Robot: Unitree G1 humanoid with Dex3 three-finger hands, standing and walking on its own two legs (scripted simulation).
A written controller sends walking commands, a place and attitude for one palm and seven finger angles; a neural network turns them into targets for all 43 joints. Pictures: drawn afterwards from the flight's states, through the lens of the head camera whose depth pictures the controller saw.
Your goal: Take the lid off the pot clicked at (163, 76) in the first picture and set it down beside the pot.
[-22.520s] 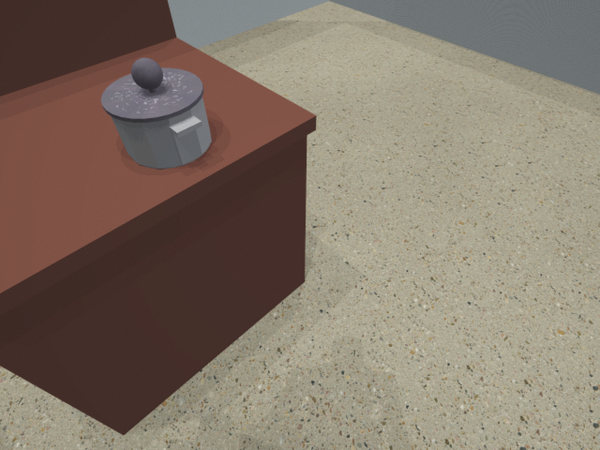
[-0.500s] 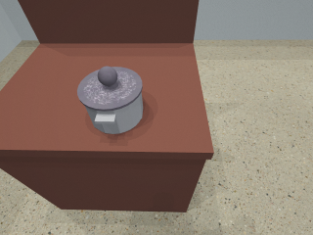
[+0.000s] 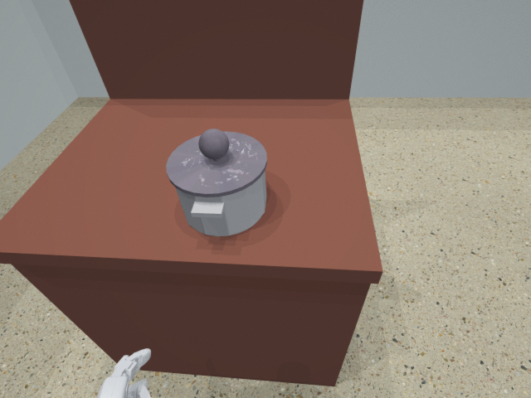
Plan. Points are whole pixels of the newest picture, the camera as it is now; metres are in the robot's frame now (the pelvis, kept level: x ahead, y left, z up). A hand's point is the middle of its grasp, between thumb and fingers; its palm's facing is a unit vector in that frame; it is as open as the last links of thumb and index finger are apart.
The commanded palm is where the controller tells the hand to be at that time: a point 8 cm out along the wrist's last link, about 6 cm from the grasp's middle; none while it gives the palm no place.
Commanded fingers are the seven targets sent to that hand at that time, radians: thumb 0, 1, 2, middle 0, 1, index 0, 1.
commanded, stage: lift the closed hand beside the body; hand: left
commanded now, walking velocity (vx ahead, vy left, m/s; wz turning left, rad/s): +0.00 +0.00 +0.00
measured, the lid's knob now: (214, 144) +0.50 +0.12 +0.15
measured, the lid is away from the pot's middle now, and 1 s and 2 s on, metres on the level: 0.00 0.00 0.00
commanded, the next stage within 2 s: raise the hand higher, near the body in 0.46 s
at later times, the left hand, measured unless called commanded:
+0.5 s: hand (94, 386) +0.14 +0.23 +0.03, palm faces +0.30 -0.90 -0.32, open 3.1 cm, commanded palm +0.08 +0.28 +0.06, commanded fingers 0.00 0.90 0.90 -1.30 -1.50 -1.30 -1.50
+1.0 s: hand (64, 344) +0.16 +0.25 +0.10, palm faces +0.33 -0.85 -0.41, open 3.1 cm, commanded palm +0.11 +0.29 +0.12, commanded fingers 0.00 0.90 0.90 -1.30 -1.50 -1.30 -1.50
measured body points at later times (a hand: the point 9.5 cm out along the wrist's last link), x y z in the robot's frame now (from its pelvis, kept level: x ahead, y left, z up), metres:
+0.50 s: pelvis +0.00 +0.01 +0.00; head -0.02 +0.01 +0.45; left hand +0.12 +0.28 +0.05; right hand +0.22 -0.19 -0.04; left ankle -0.05 +0.10 -0.74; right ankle +0.04 -0.10 -0.74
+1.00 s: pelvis +0.01 +0.02 +0.00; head +0.00 +0.01 +0.45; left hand +0.14 +0.30 +0.12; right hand +0.21 -0.19 -0.07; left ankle -0.05 +0.10 -0.74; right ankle +0.04 -0.10 -0.74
